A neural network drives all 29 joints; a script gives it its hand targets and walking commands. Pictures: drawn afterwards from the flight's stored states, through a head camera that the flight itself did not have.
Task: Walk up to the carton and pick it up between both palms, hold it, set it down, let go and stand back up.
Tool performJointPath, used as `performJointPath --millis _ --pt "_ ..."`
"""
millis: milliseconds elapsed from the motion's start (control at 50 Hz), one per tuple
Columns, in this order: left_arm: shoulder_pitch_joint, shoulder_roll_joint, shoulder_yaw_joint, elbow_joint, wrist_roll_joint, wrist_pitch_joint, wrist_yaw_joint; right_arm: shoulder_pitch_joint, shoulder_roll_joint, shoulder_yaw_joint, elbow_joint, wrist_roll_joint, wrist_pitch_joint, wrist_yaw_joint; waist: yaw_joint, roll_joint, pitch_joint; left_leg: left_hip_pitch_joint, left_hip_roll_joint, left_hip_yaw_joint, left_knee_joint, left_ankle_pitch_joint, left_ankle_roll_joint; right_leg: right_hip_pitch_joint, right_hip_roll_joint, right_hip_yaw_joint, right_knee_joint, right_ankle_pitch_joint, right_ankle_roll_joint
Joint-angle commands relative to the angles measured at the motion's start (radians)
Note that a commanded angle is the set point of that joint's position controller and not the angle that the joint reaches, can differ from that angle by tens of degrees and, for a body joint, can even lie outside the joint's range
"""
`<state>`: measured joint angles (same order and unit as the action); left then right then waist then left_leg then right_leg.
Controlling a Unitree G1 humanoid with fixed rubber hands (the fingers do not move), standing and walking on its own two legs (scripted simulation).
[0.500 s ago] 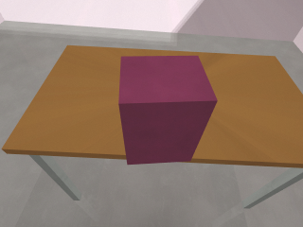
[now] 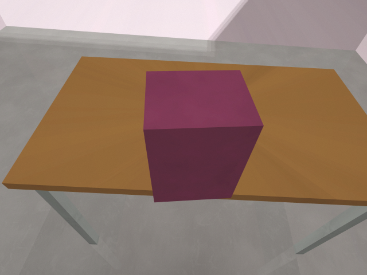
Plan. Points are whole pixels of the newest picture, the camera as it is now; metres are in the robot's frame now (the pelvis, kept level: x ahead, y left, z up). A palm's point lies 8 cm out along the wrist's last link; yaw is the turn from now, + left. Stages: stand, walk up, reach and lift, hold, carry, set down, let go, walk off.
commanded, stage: stand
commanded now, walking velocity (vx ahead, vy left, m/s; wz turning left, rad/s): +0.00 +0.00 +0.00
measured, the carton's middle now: (193, 141) +0.40 -0.01 +0.06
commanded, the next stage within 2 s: walk up in 0.76 s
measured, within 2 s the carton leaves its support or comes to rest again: neither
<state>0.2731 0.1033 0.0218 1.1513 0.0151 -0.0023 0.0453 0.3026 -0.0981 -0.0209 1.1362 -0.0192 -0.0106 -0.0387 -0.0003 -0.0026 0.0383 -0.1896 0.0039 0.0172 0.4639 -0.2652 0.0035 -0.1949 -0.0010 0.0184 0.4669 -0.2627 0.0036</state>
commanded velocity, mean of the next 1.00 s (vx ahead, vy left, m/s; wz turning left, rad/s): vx -0.01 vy -0.01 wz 0.00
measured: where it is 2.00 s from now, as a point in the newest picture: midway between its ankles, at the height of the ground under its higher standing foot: outside the picture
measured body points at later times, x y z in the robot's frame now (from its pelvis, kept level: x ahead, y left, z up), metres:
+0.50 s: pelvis +0.00 +0.00 +0.00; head +0.01 +0.00 +0.45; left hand -0.03 +0.19 -0.16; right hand -0.03 -0.20 -0.16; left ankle -0.01 +0.12 -0.74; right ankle -0.01 -0.12 -0.74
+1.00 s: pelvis -0.01 -0.01 +0.00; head +0.01 +0.00 +0.45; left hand -0.04 +0.19 -0.17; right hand -0.04 -0.20 -0.16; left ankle -0.01 +0.12 -0.74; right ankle -0.01 -0.12 -0.74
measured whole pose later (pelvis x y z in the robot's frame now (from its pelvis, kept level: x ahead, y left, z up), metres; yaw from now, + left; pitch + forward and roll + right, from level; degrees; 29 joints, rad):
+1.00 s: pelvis -0.01 -0.01 +0.00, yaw +1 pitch -1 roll +0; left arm 0.30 0.08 0.03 1.15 0.01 0.00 0.05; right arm 0.31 -0.08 -0.02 1.13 -0.02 -0.01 -0.05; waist -0.01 -0.01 0.06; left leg -0.21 0.01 0.00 0.47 -0.25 -0.01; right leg -0.22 0.01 0.00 0.48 -0.24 0.00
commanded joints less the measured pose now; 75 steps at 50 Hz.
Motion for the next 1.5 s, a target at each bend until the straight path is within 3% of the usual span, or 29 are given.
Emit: performJointPath --millis 0,140,220,300,380,480,660,780,800,860,920,940,960,1000,1020,1060,1080,1140,1160,1200,1240,1260,1280,1300,1340,1360,1380,1400,1480 --pt "0.078 0.057 0.008 -0.001 0.000 -0.005 0.006 0.058 -0.059 -0.010 -0.019 -0.004 -0.008 -0.006 0.003 -0.011 0.047 -0.038 0.066 -0.071 -0.091 0.125 0.025 -0.008 -0.061 0.056 -0.081 0.131 -0.036" --pt "0.081 0.070 0.009 0.004 0.002 -0.012 0.008 0.083 -0.064 -0.006 0.003 0.001 -0.005 -0.009 -0.003 0.025 0.027 -0.019 0.071 -0.069 -0.089 0.145 0.020 0.010 -0.073 0.066 -0.095 0.156 -0.042" --pt "0.103 0.051 0.003 0.022 -0.002 -0.013 0.009 0.092 -0.060 -0.008 0.014 -0.001 -0.003 -0.014 0.002 -0.021 0.036 -0.015 0.080 -0.080 -0.095 0.174 0.023 0.019 -0.069 0.062 -0.093 0.179 -0.042" --pt "0.082 0.040 0.000 0.013 0.001 -0.009 0.005 0.089 -0.060 -0.007 0.020 -0.001 -0.001 -0.013 -0.005 0.031 0.083 -0.040 0.074 -0.073 -0.110 0.147 0.018 0.000 -0.068 0.056 -0.098 0.151 -0.043" --pt "0.097 0.056 0.007 0.020 -0.002 -0.007 0.007 0.103 -0.036 -0.001 0.020 0.003 0.000 -0.008 -0.005 -0.015 0.057 -0.034 0.068 -0.077 -0.108 0.108 0.019 0.003 -0.065 0.059 -0.109 0.104 -0.043" --pt "0.101 0.056 0.004 0.016 -0.004 -0.006 0.009 0.089 -0.046 -0.003 0.010 0.003 -0.006 -0.009 -0.001 0.033 0.030 -0.005 0.062 -0.068 -0.113 0.113 0.013 -0.003 -0.072 0.064 -0.109 0.115 -0.041" --pt "0.111 0.050 0.007 0.014 -0.003 -0.007 0.004 0.099 -0.042 -0.001 0.012 -0.001 -0.004 -0.006 0.001 -0.014 0.053 -0.032 0.066 -0.077 -0.120 0.100 0.016 0.004 -0.069 0.055 -0.116 0.091 -0.039" --pt "0.116 0.051 0.004 0.016 0.001 -0.008 0.001 0.115 -0.044 -0.003 0.013 0.002 -0.003 -0.010 -0.004 0.025 0.050 -0.025 0.073 -0.087 -0.122 0.080 0.018 -0.003 -0.062 0.056 -0.114 0.084 -0.040" --pt "0.120 0.033 0.000 0.023 -0.001 -0.005 0.004 0.126 -0.048 -0.007 0.016 0.002 -0.002 -0.011 -0.004 -0.017 0.041 -0.032 0.070 -0.082 -0.114 0.077 0.017 -0.003 -0.063 0.055 -0.125 0.069 -0.042" --pt "0.122 0.026 0.001 0.013 -0.005 -0.008 0.004 0.114 -0.050 -0.006 0.018 0.000 0.000 -0.011 0.002 0.023 0.080 -0.039 0.072 -0.079 -0.127 0.079 0.015 -0.023 -0.065 0.060 -0.114 0.083 -0.038" --pt "0.107 0.054 0.007 0.003 -0.003 -0.013 0.002 0.115 -0.045 -0.006 0.013 0.001 -0.002 -0.010 -0.003 0.003 0.063 -0.063 0.067 -0.082 -0.128 0.073 0.016 0.005 -0.061 0.046 -0.111 0.085 -0.038" --pt "0.038 0.194 0.053 -0.035 -0.012 0.003 0.019 0.028 -0.162 -0.039 -0.062 0.010 -0.006 -0.026 -0.008 -0.024 0.208 -0.111 0.151 -0.084 0.027 0.553 0.009 -0.107 -0.071 0.012 0.050 0.438 -0.011" --pt "0.057 0.222 0.066 -0.038 0.004 0.017 0.017 0.097 -0.191 -0.053 -0.058 -0.006 -0.011 -0.033 -0.053 -0.053 0.112 -0.002 0.237 -0.190 0.011 0.589 0.052 -0.178 -0.035 -0.028 0.140 0.269 0.002" --pt "0.037 0.174 0.071 -0.072 0.025 0.045 0.001 0.255 -0.273 -0.093 -0.027 -0.010 0.003 -0.057 -0.125 0.101 -0.035 0.139 0.465 -0.410 -0.087 0.543 0.183 -0.308 0.008 -0.072 0.501 -0.205 0.038" --pt "0.045 0.135 0.065 -0.078 0.033 0.052 -0.008 0.279 -0.286 -0.106 -0.014 -0.016 0.011 -0.061 -0.118 0.153 -0.078 0.112 0.489 -0.459 -0.142 0.248 0.214 -0.332 -0.008 -0.036 0.607 -0.251 0.033" --pt "0.007 0.097 0.060 -0.116 0.033 0.054 -0.022 0.172 -0.243 -0.107 -0.049 -0.022 0.022 -0.064 -0.075 0.240 0.003 -0.072 0.457 -0.449 -0.227 -0.118 0.220 -0.359 -0.050 0.034 0.733 -0.223 0.025" --pt "-0.018 0.094 0.064 -0.132 0.033 0.057 -0.029 0.108 -0.202 -0.101 -0.065 -0.025 0.023 -0.062 -0.051 0.251 0.046 -0.158 0.400 -0.380 -0.251 -0.196 0.183 -0.328 -0.070 0.066 0.739 -0.175 0.026" --pt "-0.015 0.103 0.070 -0.159 0.022 0.057 -0.040 -0.037 -0.167 -0.090 -0.115 -0.029 0.019 -0.052 0.001 0.259 0.081 -0.225 0.264 -0.168 -0.212 -0.076 0.089 -0.256 -0.038 -0.009 0.541 -0.117 0.048" --pt "-0.003 0.087 0.065 -0.154 0.017 0.059 -0.038 -0.045 -0.178 -0.094 -0.121 -0.033 0.017 -0.049 0.006 0.217 0.072 -0.234 0.244 -0.130 -0.196 -0.037 0.079 -0.210 -0.030 -0.046 0.451 -0.127 0.055" --pt "0.035 0.083 0.058 -0.163 0.003 0.053 -0.032 -0.035 -0.206 -0.105 -0.116 -0.040 0.016 -0.044 0.005 0.240 0.030 -0.153 0.228 -0.100 -0.150 0.059 0.076 -0.146 -0.027 -0.096 0.265 -0.143 0.067" --pt "0.133 0.073 0.053 -0.140 -0.013 0.029 -0.022 0.014 -0.196 -0.103 -0.089 -0.032 0.022 -0.029 0.038 0.275 -0.031 -0.142 0.186 -0.076 -0.051 0.102 0.060 0.037 -0.034 -0.097 -0.010 0.007 0.068" --pt "0.191 0.086 0.051 -0.119 -0.013 0.008 -0.019 0.074 -0.150 -0.094 -0.061 -0.023 0.029 -0.022 0.056 0.201 -0.055 -0.158 0.113 -0.046 0.072 0.020 0.045 0.121 -0.060 -0.046 -0.127 0.073 0.073" --pt "0.189 0.147 0.060 -0.115 -0.007 -0.010 -0.017 0.158 -0.076 -0.075 -0.043 -0.013 0.037 -0.013 0.030 -0.022 -0.057 -0.234 0.044 -0.025 0.192 -0.157 0.013 0.164 -0.133 0.040 -0.227 0.063 0.083" --pt "0.184 0.249 0.072 -0.132 0.000 -0.022 -0.014 0.206 -0.024 -0.059 -0.064 -0.007 0.043 -0.011 -0.001 -0.349 -0.059 -0.353 0.000 0.000 0.312 -0.365 -0.031 0.152 -0.355 0.289 -0.253 0.192 0.071" --pt "0.083 0.247 0.065 -0.155 0.005 -0.020 -0.009 0.116 -0.088 -0.077 -0.087 0.006 0.060 -0.011 0.005 -0.494 0.024 -0.237 0.051 -0.102 0.383 -0.276 -0.014 -0.123 -0.366 0.306 -0.274 0.055 -0.047" --pt "0.053 0.185 0.050 -0.169 0.009 -0.022 -0.011 0.066 -0.134 -0.080 -0.080 0.013 0.061 -0.004 0.010 -0.330 0.068 -0.246 0.060 -0.128 0.426 -0.228 -0.015 -0.108 -0.325 0.223 -0.263 0.180 -0.027" --pt "0.005 0.146 0.035 -0.186 0.011 -0.025 -0.006 0.070 -0.134 -0.091 -0.061 0.018 0.061 0.008 -0.018 -0.192 0.078 -0.274 0.049 -0.102 0.468 -0.156 -0.017 -0.051 -0.285 0.117 -0.215 0.318 -0.005" --pt "-0.045 0.165 0.032 -0.211 0.005 -0.028 -0.002 0.124 -0.117 -0.085 -0.037 0.018 0.062 0.017 -0.067 -0.120 0.065 -0.318 0.026 -0.084 0.488 -0.117 -0.017 0.017 -0.266 0.035 -0.172 0.454 0.012" --pt "0.186 0.210 0.059 -0.145 -0.015 -0.036 0.026 0.047 -0.182 -0.104 -0.083 -0.009 0.071 0.021 0.028 -0.080 -0.040 -0.360 0.028 -0.091 0.602 -0.103 -0.059 0.186 -0.385 0.131 -0.082 0.806 0.012"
